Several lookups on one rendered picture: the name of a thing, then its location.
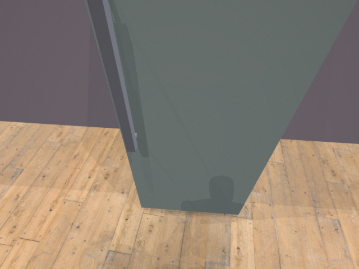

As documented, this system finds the handle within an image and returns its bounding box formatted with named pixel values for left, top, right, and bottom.
left=87, top=0, right=137, bottom=152

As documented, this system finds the fridge door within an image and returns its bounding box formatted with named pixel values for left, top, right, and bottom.
left=85, top=0, right=357, bottom=215

